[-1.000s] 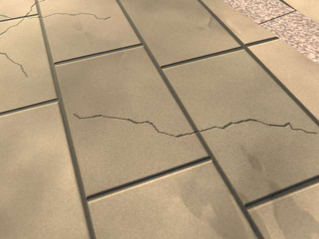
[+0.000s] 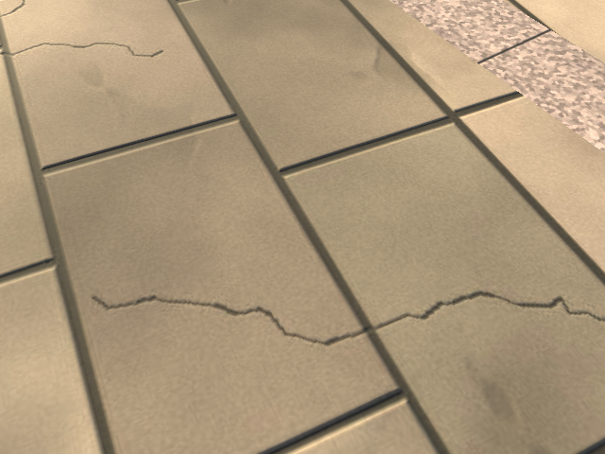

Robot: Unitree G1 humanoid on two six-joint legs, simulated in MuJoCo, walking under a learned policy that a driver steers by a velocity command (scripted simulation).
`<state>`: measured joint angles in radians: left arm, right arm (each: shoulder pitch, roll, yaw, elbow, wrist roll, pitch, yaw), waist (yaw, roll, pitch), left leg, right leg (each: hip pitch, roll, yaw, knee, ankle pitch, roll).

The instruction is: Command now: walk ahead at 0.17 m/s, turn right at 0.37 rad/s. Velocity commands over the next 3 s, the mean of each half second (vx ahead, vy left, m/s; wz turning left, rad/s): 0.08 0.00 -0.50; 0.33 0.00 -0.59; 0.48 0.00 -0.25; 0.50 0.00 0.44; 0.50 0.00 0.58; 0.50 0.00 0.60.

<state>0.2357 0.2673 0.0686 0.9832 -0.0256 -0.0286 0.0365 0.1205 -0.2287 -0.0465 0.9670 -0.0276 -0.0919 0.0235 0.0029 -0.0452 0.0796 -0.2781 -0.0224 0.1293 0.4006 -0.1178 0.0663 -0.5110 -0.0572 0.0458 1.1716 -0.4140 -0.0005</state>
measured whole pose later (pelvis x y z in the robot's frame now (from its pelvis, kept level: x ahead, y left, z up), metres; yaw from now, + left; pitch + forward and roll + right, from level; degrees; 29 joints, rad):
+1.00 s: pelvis +0.23 -0.06 +0.01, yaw -34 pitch +2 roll +1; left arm 0.21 0.31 0.09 0.69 -0.03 -0.03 0.00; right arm 0.30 -0.26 -0.07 0.92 -0.01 -0.09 -0.01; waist -0.06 -0.06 -0.01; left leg -0.08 0.01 0.09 0.30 -0.26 0.00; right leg -0.68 -0.06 0.07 1.05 -0.21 0.00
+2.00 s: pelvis +0.67 -0.40 +0.00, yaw -23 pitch +2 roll +0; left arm 0.15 0.30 0.05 0.69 0.01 -0.10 0.00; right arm 0.28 -0.29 -0.07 0.72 0.01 -0.05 0.02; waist -0.03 -0.02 0.05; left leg -0.27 -0.12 -0.05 0.40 -0.16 0.10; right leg -0.60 -0.09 0.07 1.07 -0.33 0.03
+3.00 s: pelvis +1.19 -0.49 +0.00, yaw +13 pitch +1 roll +0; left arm 0.13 0.32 0.05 0.71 0.01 -0.10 0.00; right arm 0.31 -0.29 -0.07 0.66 0.01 -0.04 0.02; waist -0.03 -0.03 0.05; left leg -0.24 -0.11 -0.06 0.39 -0.17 0.09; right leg -0.62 -0.10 0.06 1.02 -0.28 0.04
